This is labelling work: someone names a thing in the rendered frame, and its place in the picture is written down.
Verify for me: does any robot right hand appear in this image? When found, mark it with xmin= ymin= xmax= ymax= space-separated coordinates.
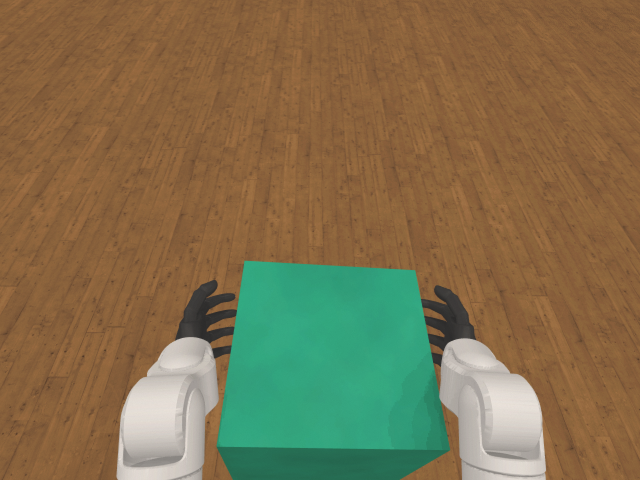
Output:
xmin=421 ymin=285 xmax=476 ymax=367

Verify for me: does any carton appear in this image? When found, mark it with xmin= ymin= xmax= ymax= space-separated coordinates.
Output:
xmin=216 ymin=261 xmax=450 ymax=480

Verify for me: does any robot left hand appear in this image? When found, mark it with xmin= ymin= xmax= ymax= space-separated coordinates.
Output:
xmin=175 ymin=280 xmax=237 ymax=358

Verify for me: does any robot right forearm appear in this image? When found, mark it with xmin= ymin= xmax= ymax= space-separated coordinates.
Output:
xmin=439 ymin=338 xmax=546 ymax=480

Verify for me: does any robot left forearm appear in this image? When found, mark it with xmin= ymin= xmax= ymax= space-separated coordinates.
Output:
xmin=116 ymin=337 xmax=219 ymax=480

